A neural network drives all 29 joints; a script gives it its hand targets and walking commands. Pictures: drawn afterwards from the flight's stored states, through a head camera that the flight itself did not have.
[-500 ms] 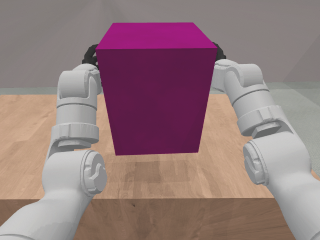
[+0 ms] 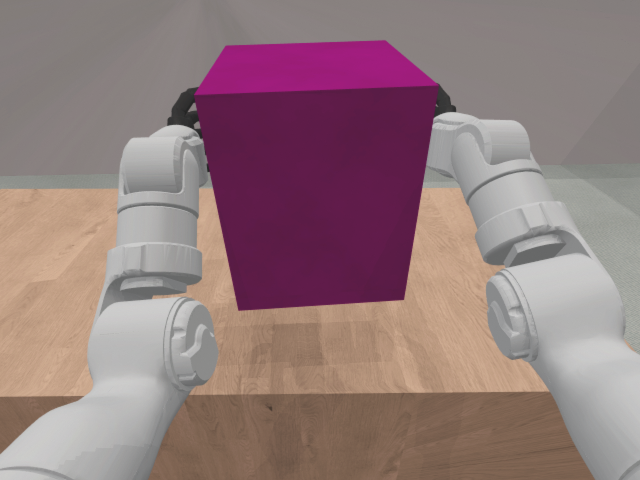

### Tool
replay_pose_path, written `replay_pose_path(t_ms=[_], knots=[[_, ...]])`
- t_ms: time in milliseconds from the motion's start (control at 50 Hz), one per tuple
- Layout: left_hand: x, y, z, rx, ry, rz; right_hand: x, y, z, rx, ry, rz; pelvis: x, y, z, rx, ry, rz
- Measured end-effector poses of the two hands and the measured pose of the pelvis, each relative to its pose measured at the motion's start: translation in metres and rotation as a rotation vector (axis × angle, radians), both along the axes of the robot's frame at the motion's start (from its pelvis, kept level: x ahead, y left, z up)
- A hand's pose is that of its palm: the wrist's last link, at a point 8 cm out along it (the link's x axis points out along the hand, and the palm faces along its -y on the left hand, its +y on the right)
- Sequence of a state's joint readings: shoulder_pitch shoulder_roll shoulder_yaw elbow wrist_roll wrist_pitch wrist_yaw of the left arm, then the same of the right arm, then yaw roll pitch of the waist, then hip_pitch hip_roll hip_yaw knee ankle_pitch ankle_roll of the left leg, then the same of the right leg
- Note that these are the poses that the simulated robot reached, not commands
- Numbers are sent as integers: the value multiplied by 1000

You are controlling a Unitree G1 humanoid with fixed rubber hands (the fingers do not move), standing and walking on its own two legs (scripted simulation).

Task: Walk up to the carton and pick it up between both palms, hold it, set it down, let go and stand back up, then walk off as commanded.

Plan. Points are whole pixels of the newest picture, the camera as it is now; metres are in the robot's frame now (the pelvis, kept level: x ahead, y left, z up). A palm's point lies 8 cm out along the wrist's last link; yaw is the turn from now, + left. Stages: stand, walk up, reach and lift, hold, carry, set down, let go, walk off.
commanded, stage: hold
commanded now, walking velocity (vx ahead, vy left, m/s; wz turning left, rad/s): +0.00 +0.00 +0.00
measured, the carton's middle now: (314, 171) +0.38 +0.00 +0.28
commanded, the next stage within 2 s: none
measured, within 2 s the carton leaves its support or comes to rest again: neither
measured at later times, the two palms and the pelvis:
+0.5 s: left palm (187, 148) +0.36 +0.14 +0.32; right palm (442, 136) +0.36 -0.15 +0.33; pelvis +0.00 +0.00 +0.00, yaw +0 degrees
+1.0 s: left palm (187, 147) +0.37 +0.14 +0.32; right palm (439, 140) +0.37 -0.15 +0.32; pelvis +0.00 +0.00 +0.00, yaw +1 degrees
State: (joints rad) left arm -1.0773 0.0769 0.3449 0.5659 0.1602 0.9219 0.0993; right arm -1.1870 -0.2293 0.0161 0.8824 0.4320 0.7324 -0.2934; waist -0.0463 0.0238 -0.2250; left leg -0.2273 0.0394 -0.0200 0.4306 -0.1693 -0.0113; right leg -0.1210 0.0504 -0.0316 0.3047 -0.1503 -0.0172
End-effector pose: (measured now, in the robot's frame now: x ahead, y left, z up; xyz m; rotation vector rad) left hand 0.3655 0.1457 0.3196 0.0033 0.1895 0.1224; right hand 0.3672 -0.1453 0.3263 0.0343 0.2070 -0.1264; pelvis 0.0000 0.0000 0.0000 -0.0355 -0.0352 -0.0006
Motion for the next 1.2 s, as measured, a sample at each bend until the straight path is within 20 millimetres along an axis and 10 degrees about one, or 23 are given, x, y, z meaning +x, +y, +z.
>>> replay_pose_path(t_ms=[1200], knots=[[1,-2,-6,1,-1,-8,-1,-2,-6,0,4,-7,2,1,0,-3,-12,3]])
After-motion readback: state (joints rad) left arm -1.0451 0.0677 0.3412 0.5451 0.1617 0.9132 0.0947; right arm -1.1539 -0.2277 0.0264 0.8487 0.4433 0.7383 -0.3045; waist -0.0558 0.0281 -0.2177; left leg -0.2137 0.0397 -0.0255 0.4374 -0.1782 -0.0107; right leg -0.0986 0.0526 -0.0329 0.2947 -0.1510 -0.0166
